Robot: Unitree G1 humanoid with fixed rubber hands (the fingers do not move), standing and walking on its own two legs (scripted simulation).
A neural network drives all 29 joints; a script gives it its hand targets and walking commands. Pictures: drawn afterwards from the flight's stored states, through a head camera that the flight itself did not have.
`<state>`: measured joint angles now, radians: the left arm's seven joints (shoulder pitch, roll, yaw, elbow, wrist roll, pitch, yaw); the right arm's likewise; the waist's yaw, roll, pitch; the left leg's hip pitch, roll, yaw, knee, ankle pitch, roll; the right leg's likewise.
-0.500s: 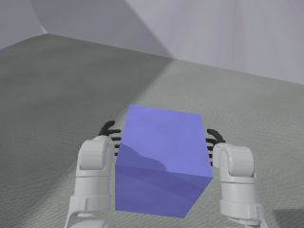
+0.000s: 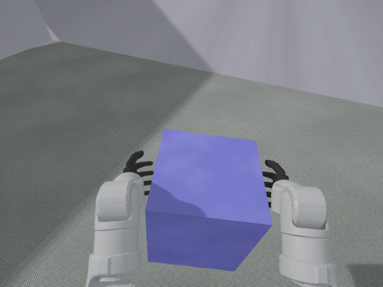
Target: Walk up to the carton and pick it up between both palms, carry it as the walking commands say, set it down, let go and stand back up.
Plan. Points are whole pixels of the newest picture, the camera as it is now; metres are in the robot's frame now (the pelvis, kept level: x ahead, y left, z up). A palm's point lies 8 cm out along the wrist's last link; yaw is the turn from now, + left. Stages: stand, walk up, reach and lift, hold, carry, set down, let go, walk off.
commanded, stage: carry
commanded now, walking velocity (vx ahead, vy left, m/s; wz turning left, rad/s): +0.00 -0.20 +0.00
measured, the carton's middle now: (200, 202) +0.31 +0.02 +0.01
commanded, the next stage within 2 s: none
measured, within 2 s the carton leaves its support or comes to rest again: neither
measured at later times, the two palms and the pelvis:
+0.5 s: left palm (132, 190) +0.28 +0.15 +0.10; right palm (280, 197) +0.28 -0.14 +0.09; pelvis -0.01 -0.01 +0.00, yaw +1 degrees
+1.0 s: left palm (180, 193) +0.27 +0.06 +0.11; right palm (335, 206) +0.26 -0.24 +0.09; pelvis -0.02 -0.10 +0.01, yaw +0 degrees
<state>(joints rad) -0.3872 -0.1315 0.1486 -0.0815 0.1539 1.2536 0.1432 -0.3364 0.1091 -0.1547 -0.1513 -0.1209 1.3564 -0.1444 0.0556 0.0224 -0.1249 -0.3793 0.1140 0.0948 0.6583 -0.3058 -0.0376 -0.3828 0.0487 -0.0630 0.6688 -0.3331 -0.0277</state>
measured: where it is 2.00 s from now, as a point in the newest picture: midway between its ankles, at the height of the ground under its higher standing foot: outside the picture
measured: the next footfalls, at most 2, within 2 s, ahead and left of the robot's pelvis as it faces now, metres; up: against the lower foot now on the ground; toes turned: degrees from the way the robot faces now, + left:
right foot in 0.02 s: +0.06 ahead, -0.08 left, +0.00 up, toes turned -2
left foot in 0.42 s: +0.04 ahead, +0.11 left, +0.00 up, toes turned +8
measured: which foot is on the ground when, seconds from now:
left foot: down 0.00-0.06, up 0.08-0.40, down 0.42-0.74, up 0.76-1.00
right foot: up 0.00-0.00, down 0.02-0.44, up 0.46-0.70, down 0.72-1.00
